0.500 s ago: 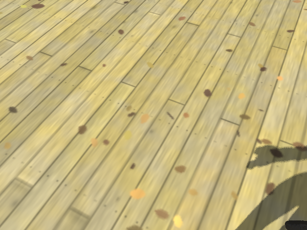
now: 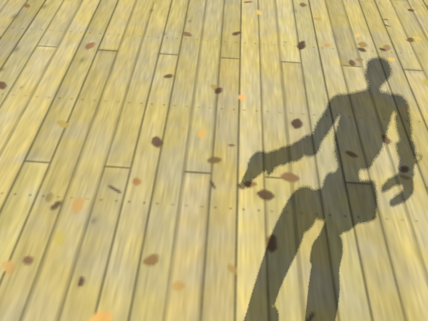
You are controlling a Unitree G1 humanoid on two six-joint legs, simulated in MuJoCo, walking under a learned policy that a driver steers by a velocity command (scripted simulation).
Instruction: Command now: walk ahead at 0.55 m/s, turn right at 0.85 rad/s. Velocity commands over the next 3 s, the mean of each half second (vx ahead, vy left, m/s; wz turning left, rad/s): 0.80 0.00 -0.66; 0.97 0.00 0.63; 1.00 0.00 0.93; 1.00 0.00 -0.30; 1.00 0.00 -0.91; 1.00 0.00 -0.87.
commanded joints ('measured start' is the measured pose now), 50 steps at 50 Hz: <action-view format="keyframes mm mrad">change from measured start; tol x32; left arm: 1 -156 35 -8 -121 -2 -42 -15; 11 -354 -29 -53 -169 84 10 -100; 16 257 104 19 6 85 -9 -35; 50 -184 -23 -134 -113 94 -82 -2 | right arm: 1 77 -135 -30 -33 -7 -34 5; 34 -175 -14 57 58 10 14 102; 40 509 -210 -34 266 21 48 64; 50 37 -180 -25 131 -4 -39 34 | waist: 1 -69 112 102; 11 -45 139 210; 18 195 -52 -407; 28 40 -12 179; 40 -371 141 -103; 50 61 -6 171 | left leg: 1 218 295 -231 -187 -38 86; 10 182 297 114 -238 296 25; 15 83 349 207 379 1365 29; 16 -138 322 196 683 1108 14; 17 -601 120 163 1076 -71 -38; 19 -769 102 -107 1256 44 -18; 37 -297 -76 178 393 403 108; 42 351 154 -553 268 396 439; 44 104 265 -828 -139 -263 406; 50 -490 22 -451 -221 63 288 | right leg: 1 -402 -72 20 60 84 5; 14 171 131 -308 -357 -88 -239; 16 758 147 -130 -509 -100 -295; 18 1095 -308 778 -875 -541 -388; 24 402 -151 130 -1006 17 -178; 33 564 -41 -300 -1057 1012 22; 38 658 -147 -308 -549 1668 49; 39 508 -137 -287 -173 1537 40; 41 -87 154 -180 690 -220 -4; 50 158 -83 -28 -308 137 47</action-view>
